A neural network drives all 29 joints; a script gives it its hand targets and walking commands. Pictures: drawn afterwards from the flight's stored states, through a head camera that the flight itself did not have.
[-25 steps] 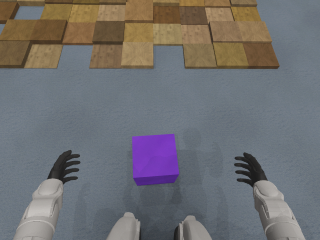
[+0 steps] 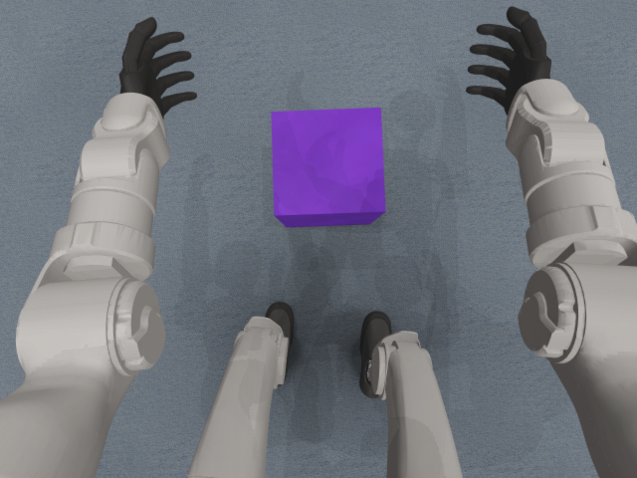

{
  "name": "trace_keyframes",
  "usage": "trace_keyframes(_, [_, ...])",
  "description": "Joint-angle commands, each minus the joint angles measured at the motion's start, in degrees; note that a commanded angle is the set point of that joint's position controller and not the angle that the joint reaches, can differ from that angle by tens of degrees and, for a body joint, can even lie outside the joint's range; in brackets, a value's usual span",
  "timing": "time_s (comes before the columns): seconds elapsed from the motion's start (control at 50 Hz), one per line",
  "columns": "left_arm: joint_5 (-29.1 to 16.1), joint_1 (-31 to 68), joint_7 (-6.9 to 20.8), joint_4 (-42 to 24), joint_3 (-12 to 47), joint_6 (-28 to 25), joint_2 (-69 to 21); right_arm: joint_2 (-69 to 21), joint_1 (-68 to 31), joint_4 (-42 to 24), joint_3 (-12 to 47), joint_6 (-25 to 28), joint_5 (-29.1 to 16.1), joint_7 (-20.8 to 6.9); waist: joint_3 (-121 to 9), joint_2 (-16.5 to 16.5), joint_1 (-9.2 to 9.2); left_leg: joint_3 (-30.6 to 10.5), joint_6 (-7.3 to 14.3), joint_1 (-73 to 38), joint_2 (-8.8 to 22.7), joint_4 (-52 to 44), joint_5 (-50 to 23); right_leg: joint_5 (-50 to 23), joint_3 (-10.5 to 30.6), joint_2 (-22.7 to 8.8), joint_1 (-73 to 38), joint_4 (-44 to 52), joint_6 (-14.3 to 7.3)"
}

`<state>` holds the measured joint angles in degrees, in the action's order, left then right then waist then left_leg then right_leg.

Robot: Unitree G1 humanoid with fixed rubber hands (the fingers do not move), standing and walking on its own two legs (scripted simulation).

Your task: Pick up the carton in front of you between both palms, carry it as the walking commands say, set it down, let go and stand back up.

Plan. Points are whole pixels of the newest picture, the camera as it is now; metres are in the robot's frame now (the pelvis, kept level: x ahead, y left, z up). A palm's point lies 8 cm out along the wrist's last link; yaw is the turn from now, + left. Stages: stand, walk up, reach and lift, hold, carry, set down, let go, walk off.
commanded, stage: reach and lift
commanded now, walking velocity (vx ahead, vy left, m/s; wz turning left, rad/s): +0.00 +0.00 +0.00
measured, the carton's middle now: (327, 175) +0.54 +0.04 -0.53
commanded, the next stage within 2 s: none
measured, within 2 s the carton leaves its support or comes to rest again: leaves its support in 1.88 s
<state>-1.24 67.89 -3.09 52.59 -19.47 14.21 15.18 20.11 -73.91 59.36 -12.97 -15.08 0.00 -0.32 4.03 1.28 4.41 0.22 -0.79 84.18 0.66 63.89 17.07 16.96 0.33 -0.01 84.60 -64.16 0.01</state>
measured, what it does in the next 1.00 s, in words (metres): lowers itself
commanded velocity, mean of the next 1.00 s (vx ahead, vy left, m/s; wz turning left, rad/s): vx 0.00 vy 0.00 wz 0.00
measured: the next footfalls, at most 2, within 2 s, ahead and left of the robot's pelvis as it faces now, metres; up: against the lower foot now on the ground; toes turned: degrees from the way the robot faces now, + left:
none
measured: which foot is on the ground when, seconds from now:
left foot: down 0.00-1.00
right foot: down 0.00-1.00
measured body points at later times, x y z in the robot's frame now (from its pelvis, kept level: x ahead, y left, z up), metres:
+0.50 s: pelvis +0.03 +0.00 -0.11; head +0.38 +0.01 +0.17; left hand +0.53 +0.24 -0.27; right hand +0.57 -0.15 -0.28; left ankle +0.10 +0.13 -0.61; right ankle +0.10 -0.12 -0.62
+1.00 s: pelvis -0.02 +0.00 -0.27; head +0.36 +0.01 -0.05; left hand +0.53 +0.23 -0.46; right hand +0.57 -0.15 -0.46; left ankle +0.09 +0.13 -0.62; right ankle +0.10 -0.12 -0.62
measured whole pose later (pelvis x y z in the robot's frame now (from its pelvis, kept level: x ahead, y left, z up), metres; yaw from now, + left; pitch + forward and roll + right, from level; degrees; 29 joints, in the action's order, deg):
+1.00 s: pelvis -0.02 +0.00 -0.27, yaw +1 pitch +38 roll +1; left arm -12.2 87.6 -6.8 66.8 -9.7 3.9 20.7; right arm 24.9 -92.8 70.3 -1.3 -5.1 -12.2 5.3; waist 23.4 0.0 3.6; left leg -0.9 -2.0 129.8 -1.0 122.3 30.7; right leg 31.1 1.9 1.7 130.1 -123.1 1.4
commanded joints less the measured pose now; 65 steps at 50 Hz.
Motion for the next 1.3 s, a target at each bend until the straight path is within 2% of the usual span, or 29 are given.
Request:
trace_keyframes(0.0, [1.75, 16.10, -0.17, -5.87, -2.91, -2.31, 7.30, 6.98, -18.47, -4.64, -2.24, 2.18, 1.94, 0.26, -59.38, 1.90, 1.72, 3.78, -2.44, -23.99, -3.94, -6.24, -3.50, -1.61, -1.01, 4.12, -30.26, 5.25, 1.34])
trace_keyframes(0.06, [2.83, 14.33, 0.27, -8.23, -4.22, -4.05, 6.60, 6.01, -17.34, -6.46, -3.34, 3.77, 3.72, 0.63, -67.05, 2.56, 1.75, 3.72, -2.16, -24.90, -4.55, -5.39, -13.23, -12.21, -0.39, 4.62, -34.86, 3.92, 1.05])
trace_keyframes(0.12, [3.78, 11.05, 1.09, -9.50, -5.26, -6.11, 4.44, 3.14, -14.82, -7.97, -4.44, 5.63, 4.89, 0.68, -68.40, 2.88, 1.98, 3.26, -1.95, -21.69, -4.74, -4.01, -21.00, -21.26, 0.40, 4.60, -34.57, 1.94, 0.75])
trace_keyframes(0.18, [4.85, 7.36, 1.78, -8.97, -6.51, -8.41, 1.86, 0.08, -11.22, -8.15, -5.97, 7.72, 6.22, 0.77, -65.26, 3.14, 1.70, 2.63, -1.97, -14.61, -4.54, -1.18, -25.53, -27.75, 1.30, 4.26, -29.96, -1.42, 0.73])
trace_keyframes(0.24, [5.60, 3.89, 2.08, -7.29, -7.47, -10.19, 0.09, -2.14, -7.50, -7.46, -7.06, 9.26, 7.50, 1.08, -62.13, 3.50, 1.13, 2.03, -2.37, -6.69, -4.25, 3.03, -26.93, -30.60, 1.97, 3.82, -23.42, -5.92, 0.98])
trace_keyframes(0.3, [5.77, 2.41, 1.90, -5.81, -7.90, -11.18, -0.21, -2.81, -5.10, -7.01, -7.04, 10.13, 7.76, 1.62, -60.29, 3.47, 0.89, 1.74, -2.71, -2.24, -4.18, 8.61, -25.27, -26.16, 1.48, 3.93, -13.03, -10.85, 1.62])
trace_keyframes(0.36, [4.59, 3.61, 1.14, -5.56, -7.11, -11.81, 0.99, -1.50, -5.53, -7.70, -5.30, 10.80, 6.16, 2.56, -61.08, 2.69, 0.86, 1.72, -2.97, -0.82, -4.33, 14.90, -24.56, -21.58, 0.74, 4.26, -4.76, -16.19, 2.07])
trace_keyframes(0.5, [-3.94, 10.46, -1.84, -7.53, 1.26, -11.45, 6.34, 4.62, -12.81, -10.69, 3.11, 10.81, -2.81, 5.57, -73.71, 2.72, 0.34, 2.32, -3.20, 0.05, -4.15, 29.38, -22.26, -18.85, -0.86, 4.32, -3.72, -31.31, 2.38])
trace_keyframes(0.6, [-8.39, 17.50, -3.73, -7.72, 4.89, -9.70, 10.29, 7.62, -20.59, -11.13, 7.39, 9.06, -8.17, 6.60, -75.62, 3.67, 1.35, 3.70, -2.94, 3.46, -3.63, 35.95, -12.72, -11.12, -1.56, 3.89, -5.13, -38.20, 1.71])
trace_keyframes(0.7, [-10.21, 24.66, -4.46, -2.17, 6.71, -8.22, 11.70, 8.98, -27.26, -4.96, 8.97, 7.47, -10.38, 6.84, -66.31, 3.53, 1.50, 4.10, -2.57, 8.92, -2.40, 39.79, -1.14, 0.42, -1.93, 2.65, 0.61, -41.66, 1.57])
trace_keyframes(0.78, [-9.78, 28.57, -3.96, 4.26, 7.16, -8.80, 11.75, 9.78, -30.17, 1.96, 9.18, 8.27, -10.51, 6.32, -56.98, 2.68, 1.08, 3.45, -2.31, 12.65, -1.55, 43.04, 3.33, 5.50, -1.22, 1.86, 6.80, -44.27, 1.46])
trace_keyframes(0.9, [-9.92, 33.32, -3.50, 9.48, 8.37, -10.96, 12.96, 11.21, -33.74, 6.47, 9.98, 10.53, -11.13, 5.48, -51.57, 1.36, 0.79, 2.35, -2.32, 13.10, -1.08, 48.12, 0.78, 3.73, -0.35, 1.23, 10.34, -49.31, 1.46])
trace_keyframes(0.98, [-11.84, 36.65, -3.98, 7.70, 10.10, -12.29, 14.59, 12.49, -36.89, 4.45, 12.35, 11.89, -13.37, 5.87, -56.96, 1.72, 1.30, 2.52, -2.23, 10.81, -1.47, 51.20, -4.32, -1.29, -0.19, 0.99, 6.28, -52.61, 1.42])
trace_keyframes(1.04, [-12.96, 37.23, -3.76, 6.39, 10.61, -12.66, 15.72, 10.93, -38.31, 1.36, 13.57, 12.05, -13.97, 6.51, -57.62, 4.55, 1.60, 2.26, -1.68, 10.72, -1.81, 52.39, -6.54, -4.05, -0.85, 1.30, 4.72, -54.25, 1.95])
trace_keyframes(1.12, [-13.05, 34.52, -3.78, 7.43, 11.02, -12.74, 15.15, 9.21, -35.94, -0.46, 14.21, 12.02, -14.81, 7.01, -60.37, 3.78, 2.26, 2.69, -1.47, 7.81, -2.20, 53.74, -10.93, -7.65, -1.31, 2.23, 2.50, -55.41, 2.19])
trace_keyframes(1.18, [-13.07, 31.71, -4.04, 8.89, 11.86, -12.53, 13.03, 8.80, -32.21, 1.23, 13.19, 11.89, -14.00, 7.18, -59.73, 2.37, 1.15, 2.41, -1.75, 6.07, -2.44, 53.41, -11.59, -6.99, -2.09, 2.63, 5.50, -55.29, 2.09])
trace_keyframes(1.28, [-11.20, 30.39, -3.43, 10.49, 11.48, -12.61, 10.27, 7.46, -28.19, 5.27, 9.77, 12.25, -11.24, 6.46, -49.92, 0.28, -0.62, 1.61, -2.26, 10.30, -2.61, 52.48, -7.60, -2.32, -2.02, 2.64, 14.25, -54.05, 1.93])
